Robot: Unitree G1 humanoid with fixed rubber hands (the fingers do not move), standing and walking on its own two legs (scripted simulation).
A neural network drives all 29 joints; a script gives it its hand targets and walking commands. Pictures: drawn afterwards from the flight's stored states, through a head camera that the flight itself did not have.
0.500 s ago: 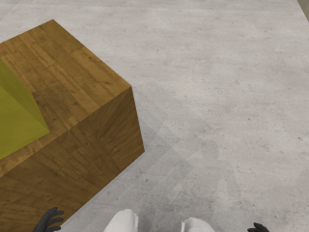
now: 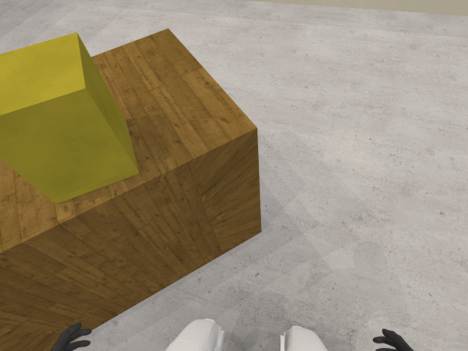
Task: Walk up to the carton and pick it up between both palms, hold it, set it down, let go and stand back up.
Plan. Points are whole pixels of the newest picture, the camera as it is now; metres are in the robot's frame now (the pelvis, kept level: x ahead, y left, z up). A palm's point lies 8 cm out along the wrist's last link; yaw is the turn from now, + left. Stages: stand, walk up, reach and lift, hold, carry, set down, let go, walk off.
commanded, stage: walk up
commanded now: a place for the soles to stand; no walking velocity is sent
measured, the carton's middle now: (66, 122) +0.57 +0.38 +0.05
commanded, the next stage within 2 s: none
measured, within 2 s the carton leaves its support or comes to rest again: neither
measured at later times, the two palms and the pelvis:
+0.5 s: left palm out of the picture -0.01 +0.35 -0.11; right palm out of the picture +0.11 -0.24 -0.12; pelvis -0.06 +0.03 -0.02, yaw +12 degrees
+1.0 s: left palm out of the picture -0.08 +0.35 -0.12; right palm (374, 349) +0.14 -0.21 -0.11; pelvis -0.06 +0.03 -0.02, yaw +21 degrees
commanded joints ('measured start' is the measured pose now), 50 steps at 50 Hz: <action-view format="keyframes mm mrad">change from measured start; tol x32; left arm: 1 25 340 113 -95 15 -57 24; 50 -70 295 84 -90 6 -8 -25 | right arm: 1 36 -212 -135 -88 -30 -23 8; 50 106 -416 -158 30 -19 -154 -59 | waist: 1 33 -217 -193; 9 -15 -211 -234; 13 -68 348 -200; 27 89 -253 -252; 50 -43 116 -246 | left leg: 1 -262 88 51 81 63 -18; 10 239 121 192 -450 139 9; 15 -53 386 -887 -969 -278 292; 24 -95 236 -590 -635 132 220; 29 -395 85 -48 79 21 9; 45 34 115 197 -461 128 24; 50 172 397 -775 -770 199 300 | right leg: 1 294 -242 183 -389 649 -104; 9 -16 -305 104 -301 231 -163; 14 -385 90 102 396 -187 35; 26 264 15 311 -355 -148 -74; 30 20 -371 613 -663 -410 -164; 46 -21 -196 49 -51 363 -106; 50 -371 67 127 321 -169 21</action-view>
